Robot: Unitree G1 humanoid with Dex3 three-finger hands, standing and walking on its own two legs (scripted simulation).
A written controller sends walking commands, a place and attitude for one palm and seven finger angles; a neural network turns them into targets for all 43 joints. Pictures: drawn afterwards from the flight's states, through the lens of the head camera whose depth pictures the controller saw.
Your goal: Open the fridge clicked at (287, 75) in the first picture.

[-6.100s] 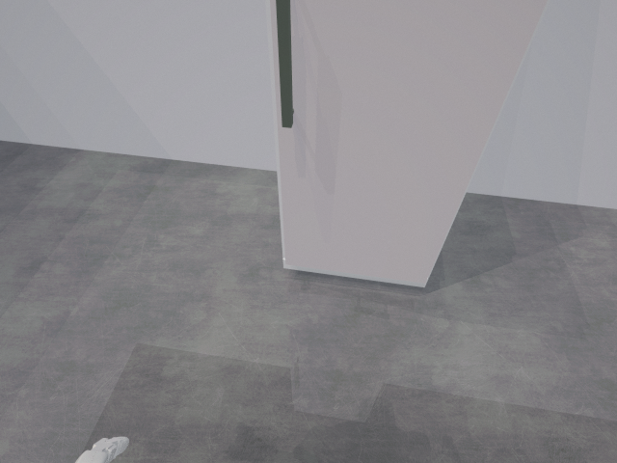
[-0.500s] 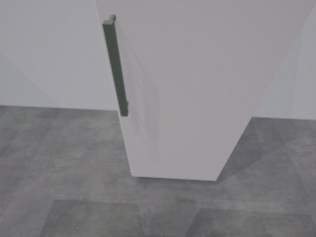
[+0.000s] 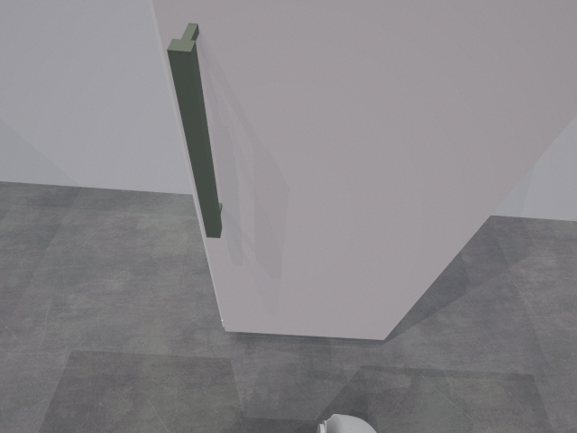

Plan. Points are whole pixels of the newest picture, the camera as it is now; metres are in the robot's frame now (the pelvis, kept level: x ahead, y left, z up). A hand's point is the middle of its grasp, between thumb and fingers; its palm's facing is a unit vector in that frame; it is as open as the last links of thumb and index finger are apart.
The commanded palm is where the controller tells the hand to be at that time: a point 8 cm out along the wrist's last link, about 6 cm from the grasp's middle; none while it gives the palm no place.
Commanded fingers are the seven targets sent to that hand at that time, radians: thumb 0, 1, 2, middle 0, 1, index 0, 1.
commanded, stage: come to a stop and stand still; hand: left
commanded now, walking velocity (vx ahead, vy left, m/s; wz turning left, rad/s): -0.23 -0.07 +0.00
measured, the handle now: (205, 152) +0.45 +0.14 +0.13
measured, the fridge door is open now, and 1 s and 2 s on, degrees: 0 0 0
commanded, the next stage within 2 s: look again from close up in 1.86 s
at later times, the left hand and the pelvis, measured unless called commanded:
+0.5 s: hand out of the picture +0.09 +0.16 -0.18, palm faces +0.07 -0.98 -0.18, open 7.3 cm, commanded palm none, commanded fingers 0.00 0.90 0.90 -0.20 -0.30 -0.20 -0.30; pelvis +0.00 -0.02 -0.01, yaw +2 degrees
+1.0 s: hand out of the picture -0.05 +0.12 -0.17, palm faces +0.07 -0.98 -0.17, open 7.4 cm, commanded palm none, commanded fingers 0.00 0.90 0.90 -0.20 -0.30 -0.20 -0.30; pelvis -0.01 -0.03 +0.00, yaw +1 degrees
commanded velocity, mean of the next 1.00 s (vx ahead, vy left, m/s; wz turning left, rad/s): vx -0.02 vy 0.01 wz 0.00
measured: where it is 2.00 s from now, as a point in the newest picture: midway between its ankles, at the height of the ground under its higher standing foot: outside the picture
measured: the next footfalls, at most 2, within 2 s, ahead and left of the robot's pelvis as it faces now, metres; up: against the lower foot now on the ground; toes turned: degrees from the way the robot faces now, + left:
right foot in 0.16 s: +0.17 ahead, -0.13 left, +0.00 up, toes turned -5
left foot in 0.52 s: +0.04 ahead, +0.10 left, +0.00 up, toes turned +2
